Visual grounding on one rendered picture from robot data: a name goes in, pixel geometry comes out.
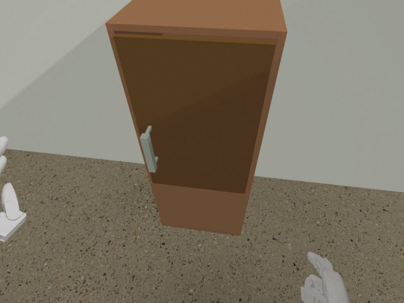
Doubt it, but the cupboard door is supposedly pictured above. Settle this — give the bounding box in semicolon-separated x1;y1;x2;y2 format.
114;33;276;194

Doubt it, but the robot left hand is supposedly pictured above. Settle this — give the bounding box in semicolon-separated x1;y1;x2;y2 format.
0;136;26;242

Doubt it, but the robot right hand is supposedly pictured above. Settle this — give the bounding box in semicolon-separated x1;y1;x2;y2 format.
300;252;350;303

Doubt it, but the handle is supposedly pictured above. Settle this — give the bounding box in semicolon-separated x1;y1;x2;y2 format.
140;126;158;173

